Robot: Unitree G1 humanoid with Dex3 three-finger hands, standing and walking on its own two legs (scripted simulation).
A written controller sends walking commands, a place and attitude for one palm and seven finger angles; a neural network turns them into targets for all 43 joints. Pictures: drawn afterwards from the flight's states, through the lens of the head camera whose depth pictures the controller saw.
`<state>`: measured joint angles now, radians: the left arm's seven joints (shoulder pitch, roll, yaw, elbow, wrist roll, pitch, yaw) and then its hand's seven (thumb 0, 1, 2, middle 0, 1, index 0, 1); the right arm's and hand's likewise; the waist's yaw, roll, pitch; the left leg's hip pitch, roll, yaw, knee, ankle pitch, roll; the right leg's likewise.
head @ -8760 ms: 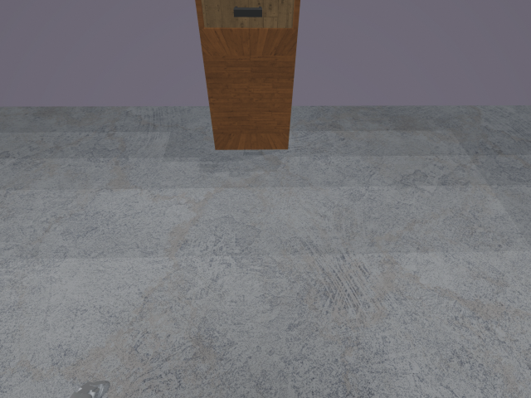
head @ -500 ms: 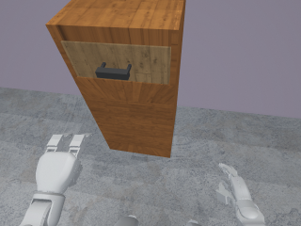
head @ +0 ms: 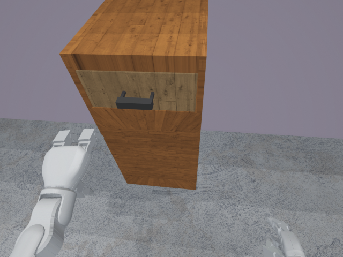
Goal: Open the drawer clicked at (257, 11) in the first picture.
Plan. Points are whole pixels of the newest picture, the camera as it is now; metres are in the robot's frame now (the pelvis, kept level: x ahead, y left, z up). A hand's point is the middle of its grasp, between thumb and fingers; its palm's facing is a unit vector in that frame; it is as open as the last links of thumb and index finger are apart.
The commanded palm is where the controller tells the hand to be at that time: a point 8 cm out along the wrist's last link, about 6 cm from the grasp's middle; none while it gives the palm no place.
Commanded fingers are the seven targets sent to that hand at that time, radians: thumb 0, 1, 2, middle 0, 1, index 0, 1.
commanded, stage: raise the hand with hooked fingers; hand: left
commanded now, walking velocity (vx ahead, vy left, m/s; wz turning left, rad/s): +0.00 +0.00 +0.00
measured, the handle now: (136, 98) +0.56 +0.20 +0.01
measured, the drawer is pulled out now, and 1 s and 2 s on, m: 0.00 0.00 0.00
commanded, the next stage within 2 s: move the hooked fingers above the handle in 0.78 s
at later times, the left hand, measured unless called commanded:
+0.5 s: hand (78, 131) +0.33 +0.25 +0.13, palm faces +0.03 -0.06 -1.00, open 13.9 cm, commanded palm +0.30 +0.24 +0.18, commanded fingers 0.00 -0.50 0.30 -0.30 -1.20 -0.30 -1.20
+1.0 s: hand (89, 142) +0.31 +0.22 +0.11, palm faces +0.00 -0.07 -1.00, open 13.9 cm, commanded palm +0.31 +0.23 +0.18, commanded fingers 0.00 -0.50 0.30 -0.30 -1.20 -0.30 -1.20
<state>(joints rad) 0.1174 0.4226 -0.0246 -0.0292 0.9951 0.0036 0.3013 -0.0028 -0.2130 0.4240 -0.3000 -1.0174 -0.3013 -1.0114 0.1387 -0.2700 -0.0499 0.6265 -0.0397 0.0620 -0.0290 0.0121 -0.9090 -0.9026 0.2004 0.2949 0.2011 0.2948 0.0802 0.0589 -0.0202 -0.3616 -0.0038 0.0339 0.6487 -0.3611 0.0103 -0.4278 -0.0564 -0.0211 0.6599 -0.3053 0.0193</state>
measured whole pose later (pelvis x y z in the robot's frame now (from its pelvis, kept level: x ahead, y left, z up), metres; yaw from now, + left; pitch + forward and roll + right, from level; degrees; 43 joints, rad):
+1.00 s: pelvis +0.00 -0.01 +0.02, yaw +1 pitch +2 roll +1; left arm -0.17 0.48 -0.07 0.10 0.91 0.00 0.01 0.00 -0.49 0.30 -0.32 -1.20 -0.32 -1.20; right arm 0.10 -0.26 0.00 0.64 0.00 0.12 -0.03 0.01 -0.91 -0.90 0.20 0.30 0.20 0.29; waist 0.09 0.09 0.01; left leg -0.20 0.00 0.01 0.42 -0.24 -0.01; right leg -0.27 -0.04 -0.05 0.45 -0.21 0.01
